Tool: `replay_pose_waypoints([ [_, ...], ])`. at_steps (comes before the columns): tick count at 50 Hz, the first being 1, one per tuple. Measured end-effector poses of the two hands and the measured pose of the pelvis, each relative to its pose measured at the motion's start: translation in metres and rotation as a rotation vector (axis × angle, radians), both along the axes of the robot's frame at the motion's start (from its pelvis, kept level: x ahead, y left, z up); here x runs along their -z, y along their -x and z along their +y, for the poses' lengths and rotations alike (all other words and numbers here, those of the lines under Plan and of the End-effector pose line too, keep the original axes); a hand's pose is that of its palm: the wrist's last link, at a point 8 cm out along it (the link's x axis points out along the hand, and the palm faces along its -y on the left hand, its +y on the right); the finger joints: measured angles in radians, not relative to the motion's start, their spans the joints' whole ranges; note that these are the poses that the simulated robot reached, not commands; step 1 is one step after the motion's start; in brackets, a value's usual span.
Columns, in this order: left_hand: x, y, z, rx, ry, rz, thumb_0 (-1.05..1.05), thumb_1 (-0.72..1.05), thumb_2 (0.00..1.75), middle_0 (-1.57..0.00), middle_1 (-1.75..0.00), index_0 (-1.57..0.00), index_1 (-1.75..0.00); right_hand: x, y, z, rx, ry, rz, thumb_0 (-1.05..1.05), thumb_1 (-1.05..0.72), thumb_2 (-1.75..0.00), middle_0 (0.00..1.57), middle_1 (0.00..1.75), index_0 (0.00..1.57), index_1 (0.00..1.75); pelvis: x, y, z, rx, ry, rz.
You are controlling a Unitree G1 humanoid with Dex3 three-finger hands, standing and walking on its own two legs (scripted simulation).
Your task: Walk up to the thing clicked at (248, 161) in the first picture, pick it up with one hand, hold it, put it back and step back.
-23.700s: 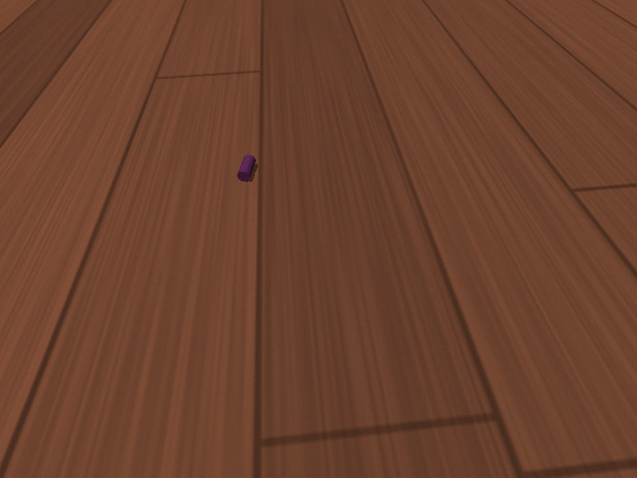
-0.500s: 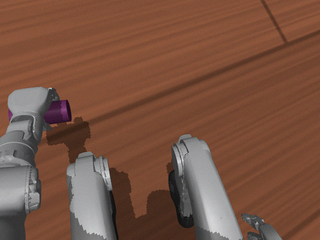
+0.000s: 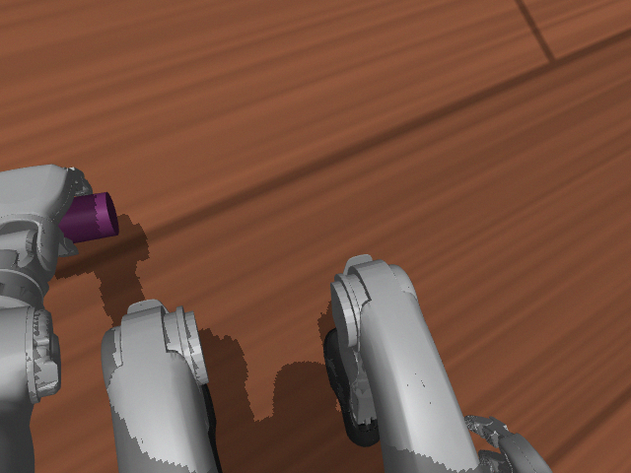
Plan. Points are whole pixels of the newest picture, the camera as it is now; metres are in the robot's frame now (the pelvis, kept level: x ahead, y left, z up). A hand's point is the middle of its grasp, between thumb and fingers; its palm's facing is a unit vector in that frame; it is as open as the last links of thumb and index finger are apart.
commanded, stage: lower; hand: left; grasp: from above
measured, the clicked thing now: (58, 223) +0.45 +0.28 -0.22
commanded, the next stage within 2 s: rest in 0.08 s
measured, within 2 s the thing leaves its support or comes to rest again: rests again in 1.74 s
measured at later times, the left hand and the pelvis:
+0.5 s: hand (74, 224) +0.45 +0.27 -0.25, palm faces -0.48 -0.09 -0.87, open 8.9 cm; pelvis +0.01 +0.00 -0.03, yaw -2 degrees
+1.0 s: hand (78, 223) +0.46 +0.27 -0.27, palm faces -0.45 -0.14 -0.88, open 8.7 cm; pelvis +0.00 +0.01 -0.04, yaw -5 degrees
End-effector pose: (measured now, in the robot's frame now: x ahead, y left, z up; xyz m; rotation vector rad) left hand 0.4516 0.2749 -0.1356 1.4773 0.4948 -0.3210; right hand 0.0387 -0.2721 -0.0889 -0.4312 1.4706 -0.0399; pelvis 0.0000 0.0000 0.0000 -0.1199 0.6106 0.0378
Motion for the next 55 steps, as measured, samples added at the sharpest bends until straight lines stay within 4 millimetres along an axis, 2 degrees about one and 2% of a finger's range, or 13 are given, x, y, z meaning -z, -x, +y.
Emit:
replay_pose_waypoints([
  [9, 0.027, 0.001, -0.003, 0.009, 0.014, -0.028, 0.00, 0.14, 0.31, -0.91, -0.24, -0.90, -0.25, 0.009, 0.004, -0.003, -0.006, 0.018, 0.019, 0.01, -0.91, -0.90, 0.20, 0.30, 0.20, 0.30, 0.016, -0.001, 0.000, 0.009, 0.008, -0.016],
  [21, 0.049, -0.006, -0.003, -0.013, 0.004, -0.026, 0.00, 0.17, 0.27, -0.91, -0.19, -0.91, -0.20, 0.021, 0.000, 0.003, -0.033, 0.003, 0.013, 0.01, -0.90, -0.90, 0.20, 0.30, 0.20, 0.30, 0.030, -0.004, 0.002, 0.020, 0.022, -0.028],
  [34, 0.073, -0.014, -0.006, -0.014, 0.030, -0.036, 0.00, 0.19, 0.21, -0.92, -0.16, -0.92, -0.17, 0.019, 0.007, 0.009, -0.077, -0.025, 0.054, 0.00, -0.89, -0.90, 0.20, 0.30, 0.20, 0.30, 0.037, -0.007, 0.005, 0.033, 0.047, -0.049],
  [41, 0.082, -0.013, -0.007, -0.009, 0.030, -0.037, 0.00, 0.20, 0.17, -0.94, -0.12, -0.94, -0.13, 0.015, 0.010, 0.010, -0.091, -0.027, 0.067, 0.00, -0.90, -0.90, 0.20, 0.30, 0.20, 0.30, 0.039, -0.007, 0.007, 0.039, 0.059, -0.059],
  [55, 0.081, -0.013, 0.003, -0.042, 0.033, -0.037, 0.00, 0.22, 0.12, -0.97, -0.08, -0.97, -0.08, 0.007, 0.012, 0.013, -0.146, -0.025, 0.041, 0.00, -0.90, -0.90, 0.20, 0.30, 0.20, 0.30, 0.042, -0.002, 0.011, 0.045, 0.081, -0.092],
])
